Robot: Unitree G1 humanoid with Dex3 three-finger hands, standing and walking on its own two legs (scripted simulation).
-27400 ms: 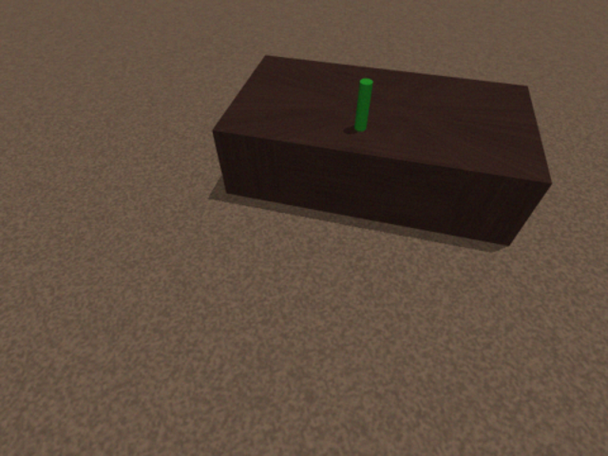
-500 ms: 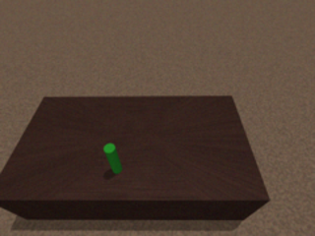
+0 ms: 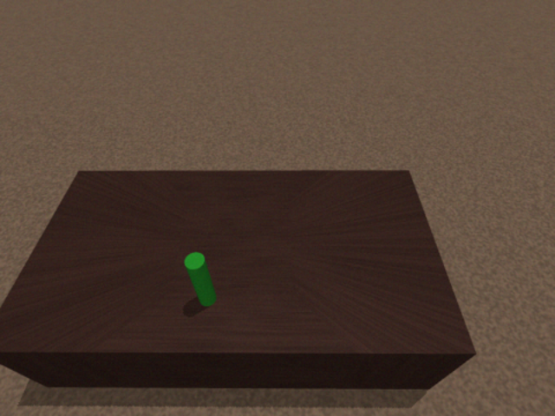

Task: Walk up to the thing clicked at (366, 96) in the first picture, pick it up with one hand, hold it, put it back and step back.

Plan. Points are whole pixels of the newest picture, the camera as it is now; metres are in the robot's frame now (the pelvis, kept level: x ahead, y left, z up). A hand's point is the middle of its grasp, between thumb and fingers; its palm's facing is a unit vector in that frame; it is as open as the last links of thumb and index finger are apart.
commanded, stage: stand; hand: left
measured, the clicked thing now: (201, 281) +0.49 +0.21 -0.32
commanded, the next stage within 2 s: step back in 0.78 s
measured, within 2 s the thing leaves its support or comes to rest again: neither
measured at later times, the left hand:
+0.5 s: hand out of the picture +0.06 +0.25 -0.16, palm faces -0.02 -0.94 -0.34, open 7.3 cm
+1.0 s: hand out of the picture +0.06 +0.27 -0.16, palm faces -0.01 -0.91 -0.41, open 7.3 cm
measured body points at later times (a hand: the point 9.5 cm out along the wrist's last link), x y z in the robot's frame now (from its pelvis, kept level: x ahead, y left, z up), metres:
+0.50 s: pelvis +0.00 +0.00 +0.00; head +0.01 +0.00 +0.45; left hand +0.06 +0.30 -0.13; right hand +0.07 -0.30 -0.14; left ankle +0.02 +0.13 -0.75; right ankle -0.04 -0.13 -0.75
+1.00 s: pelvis -0.04 -0.01 -0.02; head +0.01 -0.01 +0.43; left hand +0.06 +0.31 -0.14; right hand +0.07 -0.33 -0.14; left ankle +0.02 +0.13 -0.75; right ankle -0.04 -0.13 -0.74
